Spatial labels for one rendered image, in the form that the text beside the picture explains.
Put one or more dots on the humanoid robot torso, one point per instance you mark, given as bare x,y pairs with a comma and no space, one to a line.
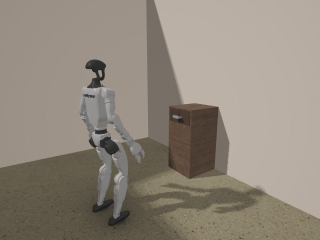
97,115

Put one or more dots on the robot right hand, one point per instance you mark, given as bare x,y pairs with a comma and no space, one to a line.
135,149

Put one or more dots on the drawer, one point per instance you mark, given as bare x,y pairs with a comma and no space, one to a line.
185,120

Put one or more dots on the robot left upper arm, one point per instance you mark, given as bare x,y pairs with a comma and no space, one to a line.
82,107

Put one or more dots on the robot left hand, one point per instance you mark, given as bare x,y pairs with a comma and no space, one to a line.
90,133

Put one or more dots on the cabinet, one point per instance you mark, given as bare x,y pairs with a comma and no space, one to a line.
192,149

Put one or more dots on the robot right upper arm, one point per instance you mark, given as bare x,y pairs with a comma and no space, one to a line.
109,97

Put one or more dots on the robot right foot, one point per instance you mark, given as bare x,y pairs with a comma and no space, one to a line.
123,215

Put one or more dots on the left robot forearm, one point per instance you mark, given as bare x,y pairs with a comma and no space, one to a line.
86,121

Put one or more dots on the handle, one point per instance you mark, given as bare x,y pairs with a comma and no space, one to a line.
177,117

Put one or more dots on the right robot forearm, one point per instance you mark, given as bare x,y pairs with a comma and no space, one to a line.
124,134

